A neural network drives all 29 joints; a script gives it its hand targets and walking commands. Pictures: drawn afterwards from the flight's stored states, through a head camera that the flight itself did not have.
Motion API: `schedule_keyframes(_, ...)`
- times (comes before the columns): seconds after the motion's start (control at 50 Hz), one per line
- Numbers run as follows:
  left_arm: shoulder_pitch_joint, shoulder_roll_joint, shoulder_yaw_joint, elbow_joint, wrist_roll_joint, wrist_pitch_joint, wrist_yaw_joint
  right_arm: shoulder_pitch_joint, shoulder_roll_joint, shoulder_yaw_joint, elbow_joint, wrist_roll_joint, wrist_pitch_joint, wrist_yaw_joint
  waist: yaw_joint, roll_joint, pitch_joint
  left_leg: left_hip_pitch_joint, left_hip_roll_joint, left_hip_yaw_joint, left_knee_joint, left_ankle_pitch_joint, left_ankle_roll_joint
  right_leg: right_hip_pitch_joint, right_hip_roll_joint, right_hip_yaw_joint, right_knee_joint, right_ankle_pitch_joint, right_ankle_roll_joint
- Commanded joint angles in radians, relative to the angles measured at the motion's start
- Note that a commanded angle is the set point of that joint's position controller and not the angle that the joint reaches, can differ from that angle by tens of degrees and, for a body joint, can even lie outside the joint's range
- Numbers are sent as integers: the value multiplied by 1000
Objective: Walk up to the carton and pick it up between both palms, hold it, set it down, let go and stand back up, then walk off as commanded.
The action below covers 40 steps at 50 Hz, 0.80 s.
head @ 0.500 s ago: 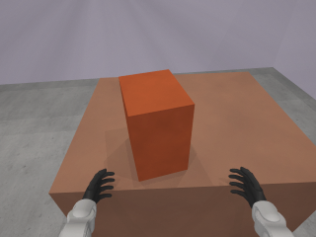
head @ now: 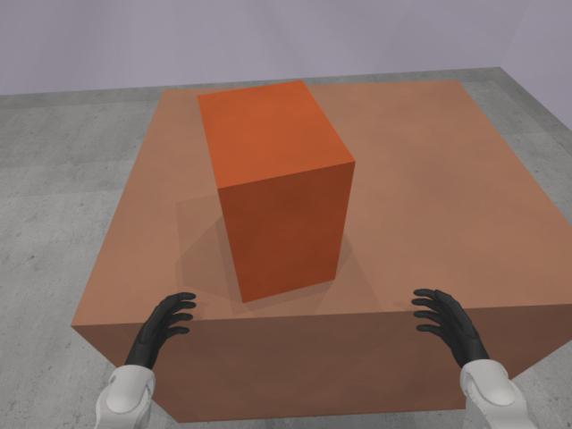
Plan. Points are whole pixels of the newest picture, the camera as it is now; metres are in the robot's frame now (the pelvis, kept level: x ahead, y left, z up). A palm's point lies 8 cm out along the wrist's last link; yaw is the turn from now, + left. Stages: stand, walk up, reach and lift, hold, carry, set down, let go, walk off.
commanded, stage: stand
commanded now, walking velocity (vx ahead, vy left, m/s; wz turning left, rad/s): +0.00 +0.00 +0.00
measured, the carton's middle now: (271, 194) +0.45 +0.03 +0.08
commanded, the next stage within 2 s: none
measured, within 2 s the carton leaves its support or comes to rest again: neither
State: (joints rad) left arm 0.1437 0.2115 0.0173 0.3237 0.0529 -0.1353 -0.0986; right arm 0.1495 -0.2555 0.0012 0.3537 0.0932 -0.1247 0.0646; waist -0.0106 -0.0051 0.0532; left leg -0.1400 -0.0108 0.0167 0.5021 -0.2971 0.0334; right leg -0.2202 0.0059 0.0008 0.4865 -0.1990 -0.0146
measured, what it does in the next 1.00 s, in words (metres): stands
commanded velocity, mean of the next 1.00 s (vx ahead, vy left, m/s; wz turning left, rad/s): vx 0.00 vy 0.00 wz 0.00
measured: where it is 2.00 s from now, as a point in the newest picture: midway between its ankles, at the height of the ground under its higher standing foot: outside the picture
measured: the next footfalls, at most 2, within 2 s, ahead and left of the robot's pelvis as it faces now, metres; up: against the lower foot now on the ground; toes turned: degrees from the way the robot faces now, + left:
none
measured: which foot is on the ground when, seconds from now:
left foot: down 0.00-1.00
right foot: down 0.00-1.00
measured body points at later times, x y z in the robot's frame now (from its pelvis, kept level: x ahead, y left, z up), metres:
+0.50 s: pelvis +0.00 +0.01 +0.00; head -0.01 +0.02 +0.45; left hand +0.24 +0.21 +0.00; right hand +0.23 -0.22 +0.00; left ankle -0.01 +0.11 -0.74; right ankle +0.05 -0.11 -0.74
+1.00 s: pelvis +0.00 +0.01 +0.00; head -0.01 +0.02 +0.45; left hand +0.24 +0.21 +0.00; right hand +0.23 -0.22 +0.00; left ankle -0.01 +0.11 -0.74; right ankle +0.05 -0.11 -0.74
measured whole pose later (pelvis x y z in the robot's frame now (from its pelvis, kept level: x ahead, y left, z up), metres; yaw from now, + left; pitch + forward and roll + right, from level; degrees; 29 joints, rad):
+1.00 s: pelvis +0.00 +0.01 +0.00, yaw +0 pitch -3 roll -1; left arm 0.16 0.24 -0.03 0.32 0.05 -0.19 -0.10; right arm 0.15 -0.27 0.00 0.37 0.09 -0.13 0.05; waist -0.01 -0.01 0.02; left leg -0.19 -0.01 0.02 0.57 -0.33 0.03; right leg -0.26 0.01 0.00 0.52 -0.21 -0.01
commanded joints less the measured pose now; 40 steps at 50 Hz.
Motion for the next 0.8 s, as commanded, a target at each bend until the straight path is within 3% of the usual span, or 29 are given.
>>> schedule_keyframes(0.0,7,327,128,73,-7,84,79,53,-308,-140,81,-161,80,-37,9,-75,53,-259,59,-71,-71,-342,54,-124,-79,141,-127,-457,-33)
schedule_keyframes(0.02,-13,322,124,68,-8,83,80,64,-298,-137,77,-158,81,-35,5,-90,58,-261,60,-64,-66,-315,54,-115,-86,146,-134,-442,-34)
schedule_keyframes(0.1,-9,338,129,75,-9,82,84,78,-301,-140,82,-161,82,-39,1,-43,35,-266,66,-65,-73,-325,53,-107,-81,130,-115,-437,-30)
schedule_keyframes(0.14,9,332,125,80,-13,80,84,38,-302,-138,70,-161,78,-41,22,-58,51,-268,75,-82,-76,-310,53,-108,-74,125,-97,-387,-31)
schedule_keyframes(0.18,9,337,126,87,-12,76,80,43,-320,-142,70,-159,78,-46,20,-68,41,-274,79,-86,-82,-321,54,-106,-74,120,-88,-388,-36)
schedule_keyframes(0.24,10,343,125,92,-14,77,83,67,-319,-145,76,-160,74,-47,9,-37,46,-287,79,-84,-77,-334,47,-110,-75,125,-85,-391,-33)
schedule_keyframes(0.28,6,331,123,84,-15,72,81,48,-320,-143,77,-162,74,-50,22,-8,47,-302,86,-94,-90,-371,51,-113,-66,112,-72,-388,-30)
schedule_keyframes(0.38,6,331,115,89,-14,67,83,26,-331,-144,65,-158,69,-53,22,-27,50,-319,104,-119,-102,-362,55,-101,-60,94,-34,-321,-37)
schedule_keyframes(0.42,18,347,117,102,-10,64,86,28,-321,-138,76,-158,71,-52,22,17,44,-322,96,-105,-97,-354,48,-84,-63,98,-39,-316,-31)
schedule_keyframes(0.48,15,347,115,98,-11,63,86,10,-328,-139,71,-155,71,-53,29,-12,43,-335,102,-120,-92,-381,48,-101,-59,99,-36,-345,-36)
schedule_keyframes(0.52,32,348,114,102,-13,63,87,29,-334,-143,75,-155,71,-52,26,9,59,-337,101,-121,-95,-372,47,-109,-58,98,-37,-335,-36)
schedule_keyframes(0.58,7,344,109,97,-13,56,85,23,-328,-139,74,-153,69,-51,23,-14,61,-331,101,-120,-87,-340,48,-104,-64,99,-30,-322,-36)
schedule_keyframes(0.6,5,342,107,97,-15,54,85,29,-327,-138,80,-149,67,-48,14,9,27,-308,104,-113,-75,-314,46,-98,-66,103,-27,-302,-39)
schedule_keyframes(0.62,7,345,105,99,-16,54,84,16,-329,-136,77,-154,63,-49,24,10,27,-307,107,-117,-79,-302,47,-84,-69,98,-21,-276,-39)
schedule_keyframes(0.66,7,354,106,106,-17,52,87,12,-329,-133,79,-149,60,-47,25,-12,20,-300,106,-118,-71,-270,46,-78,-71,103,-21,-273,-39)
schedule_keyframes(0.7,-7,348,104,105,-16,52,86,22,-338,-136,79,-150,62,-52,12,-14,32,-300,102,-117,-71,-285,46,-93,-69,100,-29,-304,-41)
schedule_keyframes(0.72,-5,333,99,103,-20,52,86,8,-343,-137,81,-151,64,-52,23,18,29,-300,108,-119,-77,-303,48,-97,-67,103,-30,-289,-39)
schedule_keyframes(0.78,9,360,104,111,-17,50,90,30,-333,-133,91,-148,64,-51,22,12,45,-312,107,-121,-75,-280,48,-95,-74,110,-26,-291,-43)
